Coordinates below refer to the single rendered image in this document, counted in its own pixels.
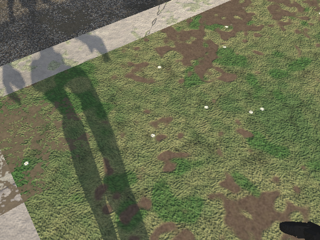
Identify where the robot right hand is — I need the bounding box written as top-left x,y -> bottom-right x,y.
279,221 -> 320,240

